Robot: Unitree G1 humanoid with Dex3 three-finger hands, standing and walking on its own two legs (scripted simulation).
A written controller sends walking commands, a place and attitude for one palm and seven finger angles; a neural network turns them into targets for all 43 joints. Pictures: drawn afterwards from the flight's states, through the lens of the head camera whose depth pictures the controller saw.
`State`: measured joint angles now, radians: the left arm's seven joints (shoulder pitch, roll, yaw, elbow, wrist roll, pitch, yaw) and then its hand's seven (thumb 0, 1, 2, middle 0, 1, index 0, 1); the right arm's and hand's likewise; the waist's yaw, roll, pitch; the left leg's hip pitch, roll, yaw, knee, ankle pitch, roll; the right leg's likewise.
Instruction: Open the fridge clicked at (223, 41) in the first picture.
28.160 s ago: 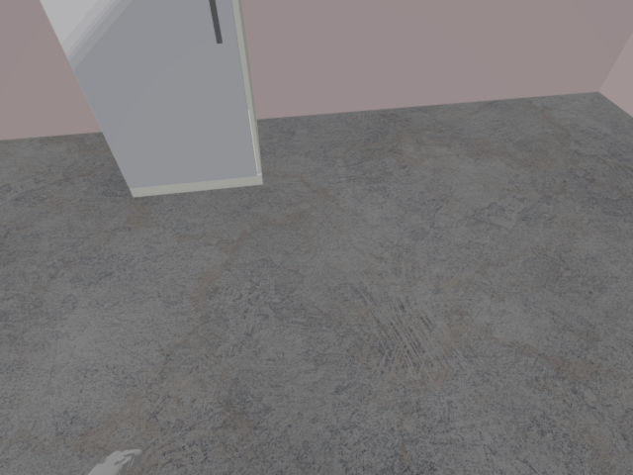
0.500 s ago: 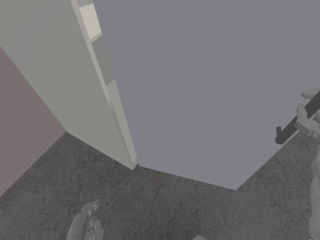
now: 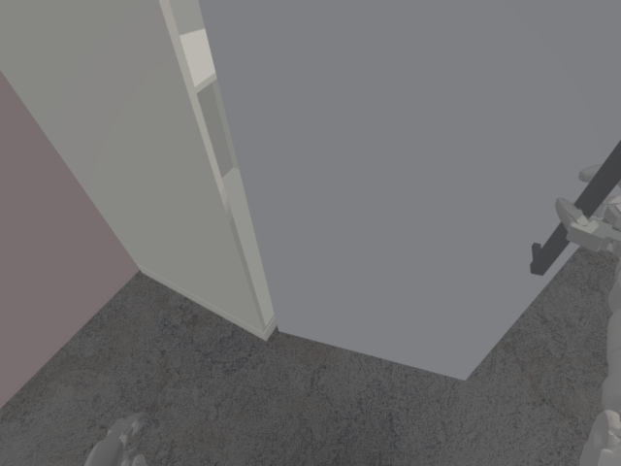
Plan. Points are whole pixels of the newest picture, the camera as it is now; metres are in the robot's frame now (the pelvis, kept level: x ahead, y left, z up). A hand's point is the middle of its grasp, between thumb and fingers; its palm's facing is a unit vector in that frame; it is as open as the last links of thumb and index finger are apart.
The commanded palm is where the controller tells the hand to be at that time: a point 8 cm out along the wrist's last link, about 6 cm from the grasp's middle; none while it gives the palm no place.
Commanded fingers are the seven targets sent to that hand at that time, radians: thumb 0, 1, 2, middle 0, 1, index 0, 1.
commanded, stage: loosen the grip on the handle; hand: right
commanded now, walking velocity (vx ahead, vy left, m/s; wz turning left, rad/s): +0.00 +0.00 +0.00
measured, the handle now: (603, 168) +0.46 -0.31 +0.16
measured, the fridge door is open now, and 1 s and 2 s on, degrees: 77 75 75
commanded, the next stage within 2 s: slip the hand off the handle in 0.40 s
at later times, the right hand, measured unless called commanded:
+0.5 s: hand (579, 228) +0.42 -0.29 +0.10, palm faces +0.31 +0.92 -0.25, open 14.0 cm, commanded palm +0.38 -0.34 +0.11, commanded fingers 0.00 0.55 -0.20 0.25 1.15 0.25 1.15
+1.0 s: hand out of the picture +0.39 -0.38 +0.09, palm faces +0.38 +0.89 -0.26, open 14.6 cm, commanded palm +0.36 -0.40 +0.11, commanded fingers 0.00 0.55 -0.20 0.25 1.15 0.25 1.15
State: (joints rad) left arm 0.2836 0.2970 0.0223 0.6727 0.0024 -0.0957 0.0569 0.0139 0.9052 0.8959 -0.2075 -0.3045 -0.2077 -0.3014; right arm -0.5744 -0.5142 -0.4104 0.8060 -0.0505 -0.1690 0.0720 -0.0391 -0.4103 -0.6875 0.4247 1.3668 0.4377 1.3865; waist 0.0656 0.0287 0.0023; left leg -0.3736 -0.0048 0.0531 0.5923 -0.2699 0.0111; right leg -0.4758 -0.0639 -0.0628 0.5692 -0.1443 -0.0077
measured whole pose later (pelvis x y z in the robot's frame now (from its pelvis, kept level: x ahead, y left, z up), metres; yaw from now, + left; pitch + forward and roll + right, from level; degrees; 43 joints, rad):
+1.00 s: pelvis +0.06 -0.01 -0.01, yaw +1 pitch +8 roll +2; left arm 0.29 0.26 -0.01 0.64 -0.03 -0.10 0.12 0.01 0.91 0.90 -0.21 -0.30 -0.21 -0.30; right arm -0.27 -0.58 -0.55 0.55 0.08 -0.12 0.22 -0.02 0.55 -0.20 0.26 1.15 0.26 1.15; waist -0.02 0.00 -0.08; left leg -0.44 -0.01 0.03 0.69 -0.40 -0.01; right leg -0.59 0.00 0.03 0.77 -0.33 -0.02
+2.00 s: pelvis +0.04 +0.00 -0.01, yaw -1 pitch +3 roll +2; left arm 0.25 0.25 -0.06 0.68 -0.06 -0.26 0.17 0.02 0.90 0.90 -0.21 -0.30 -0.21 -0.30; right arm 0.06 -0.43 -0.56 0.24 0.38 -0.10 0.31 -0.02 0.55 -0.20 0.26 1.15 0.26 1.15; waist -0.07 -0.03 -0.06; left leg -0.35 -0.02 0.07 0.68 -0.38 0.01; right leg -0.50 -0.01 0.07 0.74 -0.29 0.00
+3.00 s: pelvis +0.07 -0.01 +0.01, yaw +2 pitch -2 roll +0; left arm 0.22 0.22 -0.04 0.66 0.00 -0.15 0.09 0.02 0.90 0.90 -0.21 -0.30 -0.21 -0.30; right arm 0.42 -0.36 -0.35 -0.34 0.07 -0.04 -0.12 0.00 -0.40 -0.66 0.23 0.59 0.23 0.59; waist -0.07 -0.04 -0.01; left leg -0.09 0.02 0.01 0.46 -0.32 -0.01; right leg -0.20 0.02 0.00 0.48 -0.24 -0.02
